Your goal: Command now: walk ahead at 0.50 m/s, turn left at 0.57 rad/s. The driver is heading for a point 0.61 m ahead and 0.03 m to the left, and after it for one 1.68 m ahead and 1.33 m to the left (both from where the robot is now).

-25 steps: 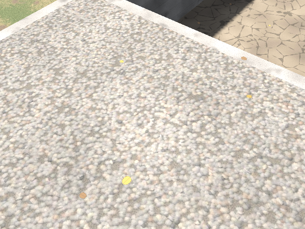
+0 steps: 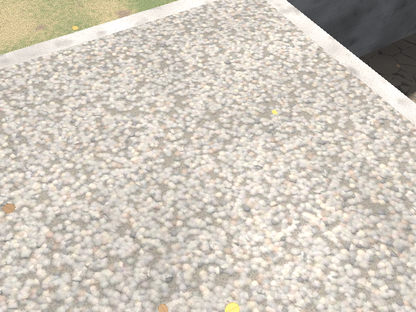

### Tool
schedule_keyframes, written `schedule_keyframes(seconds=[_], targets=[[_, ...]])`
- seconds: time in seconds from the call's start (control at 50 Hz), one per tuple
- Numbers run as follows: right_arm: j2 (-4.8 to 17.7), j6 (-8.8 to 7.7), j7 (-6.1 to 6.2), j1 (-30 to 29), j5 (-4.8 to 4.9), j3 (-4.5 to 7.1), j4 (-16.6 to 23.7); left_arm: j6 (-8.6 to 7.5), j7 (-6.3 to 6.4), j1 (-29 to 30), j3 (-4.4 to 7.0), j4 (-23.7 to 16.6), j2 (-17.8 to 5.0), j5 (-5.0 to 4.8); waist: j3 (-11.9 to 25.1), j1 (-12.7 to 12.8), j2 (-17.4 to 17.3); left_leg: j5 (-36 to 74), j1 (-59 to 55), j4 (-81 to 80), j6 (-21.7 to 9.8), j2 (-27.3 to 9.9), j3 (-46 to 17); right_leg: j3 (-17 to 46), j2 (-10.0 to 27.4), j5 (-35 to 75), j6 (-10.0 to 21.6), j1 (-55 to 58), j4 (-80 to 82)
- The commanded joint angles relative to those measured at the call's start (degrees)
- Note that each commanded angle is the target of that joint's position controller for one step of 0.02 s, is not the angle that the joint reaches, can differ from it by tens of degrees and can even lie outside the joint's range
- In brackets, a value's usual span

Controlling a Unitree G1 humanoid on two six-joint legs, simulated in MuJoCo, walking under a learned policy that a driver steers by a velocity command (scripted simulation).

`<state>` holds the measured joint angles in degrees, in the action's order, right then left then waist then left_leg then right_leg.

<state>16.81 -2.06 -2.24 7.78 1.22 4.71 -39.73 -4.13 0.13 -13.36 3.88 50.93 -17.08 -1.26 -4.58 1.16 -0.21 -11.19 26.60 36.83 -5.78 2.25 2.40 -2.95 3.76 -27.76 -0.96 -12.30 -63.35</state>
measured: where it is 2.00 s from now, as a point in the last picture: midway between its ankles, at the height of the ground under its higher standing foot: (197, 263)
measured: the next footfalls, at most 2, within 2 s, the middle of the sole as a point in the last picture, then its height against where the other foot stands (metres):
right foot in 0.42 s outside the picture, level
left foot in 0.92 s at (160, 250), level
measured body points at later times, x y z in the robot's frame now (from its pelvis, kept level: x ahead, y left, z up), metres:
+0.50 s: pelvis +0.29 -0.03 +0.01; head +0.31 -0.03 +0.46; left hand +0.41 +0.26 -0.08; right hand +0.41 -0.30 -0.11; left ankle +0.12 +0.06 -0.65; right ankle +0.39 -0.12 -0.72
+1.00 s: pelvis +0.51 +0.06 +0.00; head +0.55 +0.09 +0.45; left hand +0.47 +0.35 -0.12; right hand +0.80 -0.10 -0.07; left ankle +0.58 +0.17 -0.72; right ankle +0.43 -0.11 -0.64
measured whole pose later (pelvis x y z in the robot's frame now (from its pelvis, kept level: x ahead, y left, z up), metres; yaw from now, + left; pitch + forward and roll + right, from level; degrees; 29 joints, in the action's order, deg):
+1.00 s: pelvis +0.51 +0.06 +0.00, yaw +23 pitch +3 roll -1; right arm 16.6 -2.4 -1.5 5.6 -0.2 3.1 -35.6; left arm -2.6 0.5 -13.2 2.2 48.1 -17.7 0.1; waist -3.1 2.1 0.2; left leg -5.5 28.3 31.0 -3.7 3.1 -1.4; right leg 0.6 -1.5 -31.8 -1.7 -19.2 -63.9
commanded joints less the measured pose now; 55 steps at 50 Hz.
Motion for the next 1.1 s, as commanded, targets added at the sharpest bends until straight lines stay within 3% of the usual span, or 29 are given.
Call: schedule_keyframes(seconds=[0.02, 0.04, 0.06, 0.12, 0.22, 0.28, 0.36, 0.4, 0.42, 0.44, 0.46, 0.48, 0.5, 0.52, 0.54, 0.58, 0.66, 0.76, 0.84, 0.88, 0.9, 0.92, 0.94, 0.96, 0.98, 1.0, 1.02, 1.06, 1.1], targets=[[8.74, -1.75, 0.26, 9.80, -0.24, 2.45, 1.43, -4.35, -0.30, 5.14, 0.79, -7.46, -6.59, -0.37, 10.25, -4.04, -0.46, -0.11, -31.83, -21.09, -12.06, -16.31, -31.21, 7.61, 1.60, 5.43, 2.29, -31.40, -8.74], [6.77, -1.84, 0.50, 6.69, -0.52, 1.79, 2.23, -3.97, 0.01, 4.40, 1.33, -6.79, -7.32, 0.86, 8.33, -2.03, -0.92, 5.90, -25.68, -21.66, -10.81, -14.28, -26.49, 7.79, 3.15, 8.11, 1.95, -27.37, -3.97], [6.13, -1.84, 0.79, 5.30, -1.08, 1.42, 3.07, -3.19, -0.15, 3.40, 1.55, -6.56, -7.46, 1.12, 7.84, -0.67, -2.18, 9.14, -21.75, -22.87, -10.55, -13.16, -24.62, 8.01, 3.78, 9.88, 1.49, -24.03, -2.17], [7.87, -2.19, 1.81, 6.64, -0.64, 1.84, 2.89, -1.58, -0.04, 4.35, 1.26, -7.29, -5.32, 2.12, 6.84, -0.17, -1.55, 16.01, -16.56, -24.62, -11.18, -11.41, -20.26, 6.52, 2.70, 14.43, -1.34, -22.36, 5.16], [8.89, -1.57, 3.20, 10.42, -0.23, 2.20, 1.65, -1.71, -0.46, 14.62, 0.12, -10.60, -2.88, 1.64, 3.90, -3.85, -4.04, 8.49, -13.37, -24.40, -7.49, -7.63, -16.63, 6.10, -1.07, 30.88, -3.08, -20.21, 26.23], [9.11, -1.28, 3.27, 12.81, 0.08, 2.36, 0.43, -2.27, -1.13, 18.30, 0.08, -12.33, -3.53, 0.91, 3.24, -5.31, -4.88, 5.13, -14.01, -22.79, -6.47, -8.69, -19.17, 6.60, -2.57, 33.73, -2.52, -17.38, 31.81], [7.63, -0.82, 3.69, 14.11, -0.21, 1.96, -1.00, -3.39, -2.17, 16.43, 0.64, -12.13, -5.68, 1.01, 3.57, -4.48, -6.70, 7.24, -21.21, -17.13, -5.52, -12.18, -23.06, 7.05, -2.16, 28.56, 0.14, -15.80, 35.23], [6.89, -0.41, 3.59, 13.33, -0.37, 1.65, -1.03, -3.89, -1.95, 10.09, 1.54, -10.37, -7.07, 1.33, 5.64, -1.07, -7.73, 16.57, -22.37, -11.10, -4.00, -10.58, -22.65, 4.45, -3.63, 25.36, 2.77, -7.60, 38.16], [4.78, -0.44, 3.33, 13.12, -0.78, 0.76, -0.53, -4.18, -1.69, 3.50, 2.33, -9.16, -9.06, 2.06, 11.48, 2.01, -5.96, 18.55, -19.77, -1.01, -2.28, -7.40, -20.01, 7.21, -0.16, 25.94, 5.55, 3.60, 36.99], [1.97, -0.72, 3.36, 17.82, -1.56, -0.36, 0.07, -4.11, -1.53, -4.70, 3.27, -8.31, -13.10, 2.61, 20.59, 2.67, 4.14, 3.91, -7.54, 16.61, 0.76, -1.76, -15.40, 21.28, 10.46, 25.47, 11.29, 21.85, 34.74], [0.71, -1.38, 3.28, 23.93, 0.57, -0.89, -0.12, -3.27, -2.30, -9.74, 4.01, -4.99, -14.58, 1.71, 23.54, 1.01, 20.88, -22.61, 10.47, 31.99, 4.02, 3.95, -11.83, 46.68, 18.80, 7.82, 18.53, 32.76, 44.76], [6.55, -1.57, 3.42, 19.08, 1.24, 0.12, -0.65, -3.19, -2.50, -8.19, 2.60, -5.74, -9.18, 0.14, 16.49, 3.01, 11.64, -20.54, 16.88, 37.32, 3.79, 0.54, -14.82, 47.17, 17.79, -4.63, 16.47, 28.60, 47.89], [8.30, -1.59, 3.43, 11.91, 0.84, 0.56, 0.76, -2.79, -2.28, -4.35, 1.76, -6.44, -6.66, 0.38, 9.58, 3.60, 6.35, -15.32, 18.22, 37.14, 3.46, -1.69, -12.96, 38.52, 15.67, -2.43, 14.11, 21.19, 48.42], [7.61, -1.62, 3.41, 8.48, -0.06, 0.39, 1.58, -2.42, -2.19, -1.41, 1.16, -6.98, -5.75, 1.12, 5.89, 2.47, 3.17, -11.58, 16.58, 34.99, 3.49, -3.83, -10.93, 32.07, 13.32, 4.41, 13.42, 14.13, 49.36], [6.71, -1.85, 3.15, 7.24, -0.76, 0.44, 2.08, -2.24, -2.01, 0.31, 0.75, -6.93, -4.72, 1.56, 4.09, 1.07, 3.23, -8.67, 14.88, 31.26, 3.54, -5.85, -10.19, 27.96, 11.35, 9.62, 13.30, 9.62, 50.51], [4.57, -1.93, 2.72, 8.62, -0.58, 0.17, 1.70, -2.41, -1.67, 0.53, 0.27, -6.47, -3.76, 1.84, 4.80, -0.57, 5.88, -6.23, 10.48, 26.76, 3.83, -7.69, -8.68, 22.31, 8.59, 16.81, 12.86, 6.23, 52.48], [2.20, -1.97, 2.62, 3.82, -1.09, -0.85, 3.49, -2.50, -1.04, -2.11, 0.95, -4.78, -6.94, 0.85, 3.85, 0.31, 4.51, -0.30, 12.77, 15.67, 5.69, -8.88, -6.23, 16.27, 8.83, 26.84, 14.46, 5.88, 55.29], [0.59, -2.59, 1.43, -2.48, -0.75, -1.64, 4.41, -1.29, -0.27, -4.21, 0.76, -3.03, -7.86, 1.13, 4.17, 2.50, 4.59, 15.69, 4.46, -0.54, 5.95, -5.55, -2.37, 4.18, 5.66, 46.19, 10.80, 5.49, 52.78], [2.92, -2.17, -0.03, -4.91, -0.53, -0.74, 6.43, 0.13, 0.39, -4.21, 0.95, -2.05, -8.99, 0.64, 4.67, 1.89, 5.62, 13.09, 2.64, -4.96, 3.69, -3.64, -2.83, 2.27, 7.94, 49.05, 8.83, 10.45, 46.79], [5.30, -2.03, -0.50, 0.26, -1.26, 0.47, 5.75, 1.14, 1.23, -2.14, 1.42, -2.67, -10.01, 0.03, 7.08, -1.62, 5.53, 9.99, -3.43, -7.72, 1.77, -1.52, -1.31, 1.31, 7.75, 55.85, 7.16, 11.40, 38.14], [7.50, -2.06, -0.32, 6.18, -1.40, 1.69, 4.09, 1.60, 1.62, -2.03, 1.26, -3.17, -9.30, 0.17, 9.95, -4.28, 3.43, 13.48, -11.13, -10.81, 0.24, -0.11, -0.93, -0.41, 5.39, 55.34, 5.39, 9.53, 28.89], [12.31, -1.71, 0.52, 11.86, -1.75, 3.00, 3.83, 1.50, 1.88, -3.60, 0.52, -4.76, -7.75, 1.85, 15.81, -5.87, -4.44, 33.42, -24.63, -9.95, -3.78, -8.99, -11.97, -2.72, 1.85, 39.36, 2.14, -0.43, 12.57], [15.48, -1.04, 1.25, 10.22, -2.19, 2.70, 5.52, 0.79, 0.94, -10.83, -1.40, -5.80, -2.02, 4.17, 21.97, -0.17, -17.23, 56.56, -40.91, -6.31, -14.82, -23.01, -32.53, -0.56, -7.93, -11.51, -1.61, -19.73, -7.83], [11.42, -0.61, 1.13, 11.06, -1.68, 1.93, 6.53, 0.38, 0.02, -10.82, -0.99, -5.19, -6.58, 2.43, 30.13, -3.32, -11.72, 42.39, -41.97, -10.27, -18.02, -24.41, -38.22, 8.47, -6.64, -11.91, -1.39, -22.99, -14.64], [9.42, -0.31, 1.16, 7.46, -1.48, 1.52, 7.41, 0.61, -0.07, -4.94, -0.26, -6.47, -8.64, 0.63, 23.21, -4.10, -7.34, 34.58, -36.13, -12.25, -15.28, -20.39, -32.33, 8.57, -4.50, -7.03, -1.05, -26.30, -14.90], [8.21, 0.11, 1.45, 4.77, -0.92, 1.22, 7.29, 1.21, 0.41, -1.95, -0.31, -7.23, -7.99, 0.66, 17.67, -3.10, -2.90, 28.35, -29.14, -13.90, -12.29, -17.41, -27.75, 7.95, -2.57, -2.65, -1.30, -27.21, -11.83], [7.61, 0.56, 1.66, 3.04, -0.83, 0.90, 7.63, 2.06, 1.03, -0.43, -0.10, -7.39, -8.01, 1.28, 14.05, -2.04, -0.89, 24.31, -21.80, -15.82, -10.76, -15.65, -25.61, 7.98, -1.36, -0.19, -1.66, -25.45, -8.27], [8.61, 1.17, 1.87, 0.71, -1.85, 1.28, 8.23, 3.37, 1.47, -1.04, 0.04, -8.12, -7.42, 1.74, 11.52, 0.65, -3.82, 19.74, -11.40, -18.42, -9.74, -12.67, -23.48, 7.29, -1.65, 2.46, -2.13, -18.94, -1.31], [9.29, 1.35, 2.32, 0.40, -2.09, 1.70, 8.42, 3.70, 1.88, -1.73, -0.23, -8.15, -5.95, 1.97, 12.38, 1.15, -5.55, 20.77, -8.59, -18.60, -9.82, -11.24, -21.96, 6.55, -2.90, 3.71, -2.92, -16.10, 4.70]])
